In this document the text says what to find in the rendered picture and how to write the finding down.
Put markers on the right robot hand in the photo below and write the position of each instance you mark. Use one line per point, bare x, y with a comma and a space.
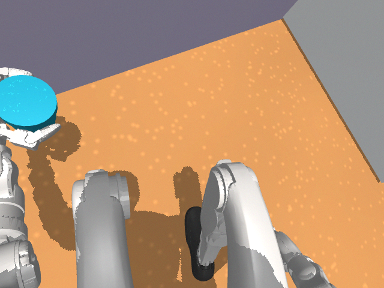
287, 248

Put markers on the right robot arm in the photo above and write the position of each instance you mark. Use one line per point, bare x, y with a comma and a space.
307, 274

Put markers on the left robot hand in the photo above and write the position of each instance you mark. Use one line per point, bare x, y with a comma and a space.
24, 138

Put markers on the right robot foot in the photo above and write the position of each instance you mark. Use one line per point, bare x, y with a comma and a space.
192, 232

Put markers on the left robot arm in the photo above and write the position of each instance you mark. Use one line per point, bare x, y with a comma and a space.
19, 267

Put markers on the cup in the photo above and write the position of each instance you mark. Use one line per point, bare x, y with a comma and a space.
27, 103

